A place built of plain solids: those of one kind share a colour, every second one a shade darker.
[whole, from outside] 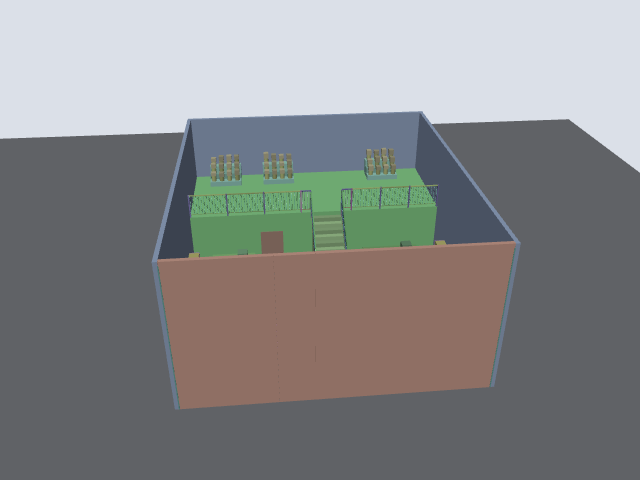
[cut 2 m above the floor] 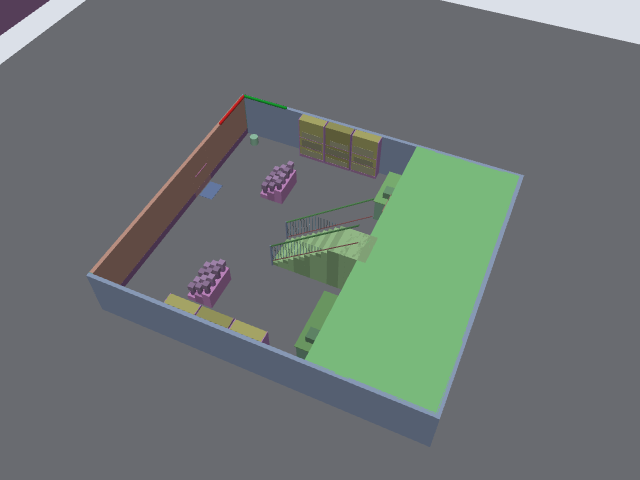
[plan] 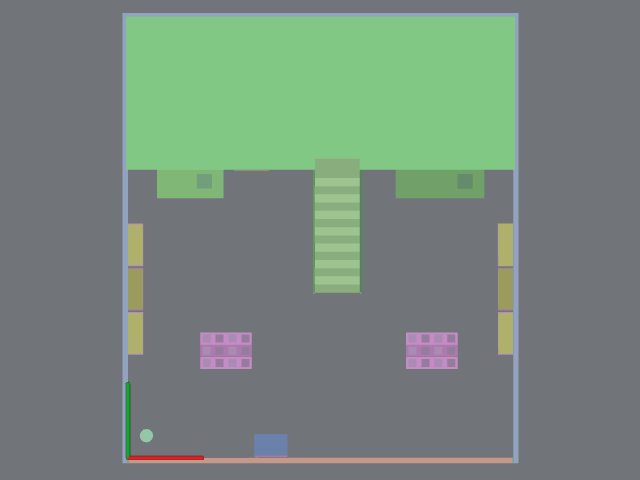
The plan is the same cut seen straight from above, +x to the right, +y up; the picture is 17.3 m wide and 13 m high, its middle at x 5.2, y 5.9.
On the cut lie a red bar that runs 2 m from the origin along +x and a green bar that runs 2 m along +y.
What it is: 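A flower shop at street level behind a glazed front, one room two levels high, with a raised rear level reached by one straight flight, fitted out in the 1990s to 2020s; 10.4 x 11.9 m, 5.67 m high throughout; its front glazed onto the street; the raised level 2.88 m over the floor, over the rear 4.1 m, open to the hall behind a guard 1.0 m high along its edge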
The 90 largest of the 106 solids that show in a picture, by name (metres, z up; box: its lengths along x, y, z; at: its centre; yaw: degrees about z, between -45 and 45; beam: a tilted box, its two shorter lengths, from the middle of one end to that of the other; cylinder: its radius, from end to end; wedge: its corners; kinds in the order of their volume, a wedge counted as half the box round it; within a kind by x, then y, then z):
{
 "upper_1": {"box": [10.53, 4.15, 2.93], "at": [5.21, 9.88, 1.42]},
 "street_hedge_1": {"box": [39.8, 0.6, 2.25], "at": [5.21, -16.3, 1.07]},
 "wall_1": {"box": [0.15, 12.2, 5.72], "at": [-0.07, 5.95, 2.81]},
 "wall_2": {"box": [10.73, 0.15, 5.72], "at": [5.21, 11.97, 2.81]},
 "wall_3": {"box": [0.15, 12.2, 5.72], "at": [10.51, 5.95, 2.81]},
 "stair_step_1": {"box": [1.22, 0.44, 0.23], "at": [5.67, 4.69, 0.07]},
 "stair_step_2": {"box": [1.22, 0.44, 0.41], "at": [5.67, 4.91, 0.15]},
 "stair_step_3": {"box": [1.22, 0.44, 0.59], "at": [5.67, 5.14, 0.24]},
 "stair_step_4": {"box": [1.22, 0.44, 0.77], "at": [5.67, 5.36, 0.34]},
 "stair_step_5": {"box": [1.22, 0.44, 0.95], "at": [5.67, 5.58, 0.42]},
 "stair_step_6": {"box": [1.22, 0.44, 1.13], "at": [5.67, 5.8, 0.52]},
 "stair_step_7": {"box": [1.22, 0.44, 1.31], "at": [5.67, 6.02, 0.6]},
 "stair_step_8": {"box": [1.22, 0.44, 1.49], "at": [5.67, 6.25, 0.69]},
 "stair_step_9": {"box": [1.22, 0.44, 1.67], "at": [5.67, 6.47, 0.79]},
 "stair_step_10": {"box": [1.22, 0.44, 1.85], "at": [5.67, 6.69, 0.88]},
 "stair_step_11": {"box": [1.22, 0.44, 2.03], "at": [5.67, 6.91, 0.96]},
 "stair_step_12": {"box": [1.22, 0.44, 2.21], "at": [5.67, 7.13, 1.05]},
 "stair_step_13": {"box": [1.22, 0.44, 2.39], "at": [5.67, 7.36, 1.15]},
 "stair_step_14": {"box": [1.22, 0.44, 2.57], "at": [5.67, 7.58, 1.24]},
 "stair_step_15": {"box": [1.22, 0.52, 2.75], "at": [5.67, 7.84, 1.32]},
 "window_wall_1": {"box": [3.27, 0.15, 5.72], "at": [1.64, -0.07, 2.81]},
 "window_wall_2": {"box": [1.2, 0.15, 5.72], "at": [3.87, -0.07, 2.81]},
 "window_wall_3": {"box": [5.96, 0.15, 5.72], "at": [7.45, -0.07, 2.81]},
 "shelves_body_1": {"box": [0.4, 1.16, 2.1], "at": [0.2, 3.37, 1.0]},
 "shelves_body_2": {"box": [0.4, 1.16, 2.1], "at": [0.2, 4.57, 1.0]},
 "shelves_body_3": {"box": [0.4, 1.16, 2.1], "at": [0.2, 5.77, 1.0]},
 "shelves_body_4": {"box": [0.4, 1.16, 2.1], "at": [10.23, 3.37, 1.0]},
 "shelves_body_5": {"box": [0.4, 1.16, 2.1], "at": [10.23, 4.57, 1.0]},
 "shelves_body_6": {"box": [0.4, 1.16, 2.1], "at": [10.23, 5.77, 1.0]},
 "counter_1": {"box": [1.77, 0.7, 1.05], "at": [1.69, 7.44, 0.47]},
 "counter_2": {"box": [2.36, 0.7, 1.05], "at": [8.45, 7.44, 0.47]},
 "upper_tier_1": {"box": [1.4, 0.33, 0.27], "at": [1.4, 10.91, 2.96]},
 "upper_tier_2": {"box": [1.4, 0.33, 0.51], "at": [1.4, 11.24, 3.08]},
 "upper_tier_3": {"box": [1.4, 0.33, 0.75], "at": [1.4, 11.57, 3.21]},
 "upper_tier_4": {"box": [1.4, 0.33, 0.27], "at": [3.8, 10.91, 2.96]},
 "upper_tier_5": {"box": [1.4, 0.33, 0.51], "at": [3.8, 11.24, 3.08]},
 "upper_tier_6": {"box": [1.4, 0.33, 0.75], "at": [3.8, 11.57, 3.21]},
 "upper_tier_7": {"box": [1.4, 0.33, 0.27], "at": [8.6, 10.91, 2.96]},
 "upper_tier_8": {"box": [1.4, 0.33, 0.51], "at": [8.6, 11.24, 3.08]},
 "upper_tier_9": {"box": [1.4, 0.33, 0.75], "at": [8.6, 11.57, 3.21]},
 "tier_1": {"box": [1.4, 0.33, 0.27], "at": [2.65, 2.57, 0.09]},
 "tier_2": {"box": [1.4, 0.33, 0.51], "at": [2.65, 2.9, 0.2]},
 "tier_3": {"box": [1.4, 0.33, 0.75], "at": [2.65, 3.23, 0.33]},
 "tier_4": {"box": [1.4, 0.33, 0.27], "at": [8.23, 2.57, 0.09]},
 "tier_5": {"box": [1.4, 0.33, 0.51], "at": [8.23, 2.9, 0.2]},
 "tier_6": {"box": [1.4, 0.33, 0.75], "at": [8.23, 3.23, 0.33]},
 "shelves_goods_1": {"box": [0.41, 0.98, 0.32], "at": [0.2, 3.37, 0.29]},
 "shelves_goods_2": {"box": [0.41, 0.94, 0.37], "at": [0.2, 3.38, 0.79]},
 "shelves_goods_3": {"box": [0.41, 0.94, 0.3], "at": [0.2, 3.4, 1.24]},
 "shelves_goods_4": {"box": [0.41, 1.0, 0.27], "at": [0.2, 4.54, 0.27]},
 "shelves_goods_5": {"box": [0.41, 1.03, 0.32], "at": [0.2, 4.56, 0.77]},
 "shelves_goods_6": {"box": [0.41, 0.83, 0.27], "at": [0.2, 4.64, 1.23]},
 "shelves_goods_7": {"box": [0.41, 0.9, 0.38], "at": [0.2, 5.72, 1.28]},
 "shelves_goods_8": {"box": [0.41, 0.99, 0.39], "at": [0.2, 5.75, 0.32]},
 "shelves_goods_9": {"box": [0.41, 0.86, 0.29], "at": [0.2, 5.75, 0.75]},
 "stair_guard_rail_1": {"wedge": [[5.01, 4.47, 1.08], [5.01, 4.47, 1.14], [5.01, 7.8, 3.78], [5.01, 7.8, 3.84], [5.06, 4.47, 1.08], [5.06, 4.47, 1.14], [5.06, 7.8, 3.78], [5.06, 7.8, 3.84]]},
 "stair_guard_rail_2": {"wedge": [[6.28, 4.47, 1.08], [6.28, 4.47, 1.14], [6.28, 7.8, 3.78], [6.28, 7.8, 3.84], [6.33, 4.47, 1.08], [6.33, 4.47, 1.14], [6.33, 7.8, 3.78], [6.33, 7.8, 3.84]]},
 "shelves_shelf_1": {"box": [0.41, 1.1, 0.18], "at": [0.21, 3.37, 0.04]},
 "shelves_shelf_2": {"box": [0.41, 1.1, 0.18], "at": [0.21, 4.57, 0.04]},
 "shelves_shelf_3": {"box": [0.41, 1.1, 0.18], "at": [0.21, 5.77, 0.04]},
 "stair_guard_low_1": {"wedge": [[5.02, 4.47, 0.24], [5.02, 4.47, 0.28], [5.02, 7.8, 2.94], [5.02, 7.8, 2.98], [5.05, 4.47, 0.24], [5.05, 4.47, 0.28], [5.05, 7.8, 2.94], [5.05, 7.8, 2.98]]},
 "stair_guard_low_2": {"wedge": [[6.29, 4.47, 0.24], [6.29, 4.47, 0.28], [6.29, 7.8, 2.94], [6.29, 7.8, 2.98], [6.32, 4.47, 0.24], [6.32, 4.47, 0.28], [6.32, 7.8, 2.94], [6.32, 7.8, 2.98]]},
 "stallriser_1": {"box": [3.27, 0.05, 0.35], "at": [1.64, -0.02, 0.12]},
 "stallriser_2": {"box": [5.96, 0.05, 0.35], "at": [7.45, -0.02, 0.12]},
 "counter_top_1": {"box": [1.81, 0.78, 0.04], "at": [1.69, 7.42, 1.02]},
 "counter_top_2": {"box": [2.4, 0.78, 0.04], "at": [8.45, 7.42, 1.02]},
 "bunch_1": {"box": [0.22, 0.22, 0.29], "at": [2.48, 3.23, 1.0]},
 "bunch_2": {"box": [0.22, 0.22, 0.22], "at": [3.18, 2.57, 0.57]},
 "bunch_3": {"box": [0.22, 0.22, 0.22], "at": [7.71, 2.57, 0.56]},
 "bunch_4": {"box": [0.22, 0.22, 0.23], "at": [7.71, 2.9, 0.82]},
 "bunch_5": {"box": [0.22, 0.22, 0.25], "at": [7.71, 3.23, 1.04]},
 "bunch_6": {"box": [0.22, 0.22, 0.25], "at": [8.05, 2.57, 0.58]},
 "bunch_7": {"box": [0.22, 0.22, 0.23], "at": [8.05, 2.9, 0.81]},
 "bunch_8": {"box": [0.22, 0.22, 0.22], "at": [8.05, 3.23, 1.09]},
 "bunch_9": {"box": [0.22, 0.22, 0.24], "at": [8.4, 2.9, 0.81]},
 "bunch_10": {"box": [0.22, 0.22, 0.23], "at": [8.76, 2.57, 0.61]},
 "bunch_11": {"box": [0.22, 0.22, 0.25], "at": [8.76, 3.23, 1.07]},
 "shelves_cheek_1": {"box": [0.41, 0.032, 2.1], "at": [0.21, 3.94, 1.0]},
 "shelves_cheek_2": {"box": [0.41, 0.032, 2.1], "at": [0.21, 5.13, 1.0]},
 "shelves_cheek_3": {"box": [0.41, 0.032, 2.1], "at": [0.21, 6.33, 1.0]},
 "shelves_cheek_4": {"box": [0.41, 0.032, 2.1], "at": [10.22, 6.33, 1.0]},
 "till_1": {"box": [0.42, 0.4, 0.28], "at": [2.07, 7.49, 1.18]},
 "till_2": {"box": [0.42, 0.4, 0.28], "at": [9.13, 7.49, 1.18]},
 "front_corner_1": {"box": [0.04, 0.17, 5.57], "at": [0.0, -0.07, 2.73]},
 "front_corner_2": {"box": [0.04, 0.17, 5.57], "at": [10.43, -0.07, 2.73]},
 "service_door_1": {"box": [0.95, 0.03, 2.1], "at": [3.35, 7.79, 1.0]},
 "plant_pot_1": {"cylinder": 0.18, "from": [0.5, 0.6, 0.0], "to": [0.5, 0.6, 0.38]},
 "door_mat_1": {"box": [0.9, 0.6, 0.07], "at": [3.87, 0.35, -0.02]},
 "street_door_kick_1": {"box": [1.2, 0.05, 0.35], "at": [3.87, -0.02, 0.12]},
 "upper_bunch_1": {"box": [0.22, 0.22, 0.25], "at": [8.07, 10.91, 3.43]}
}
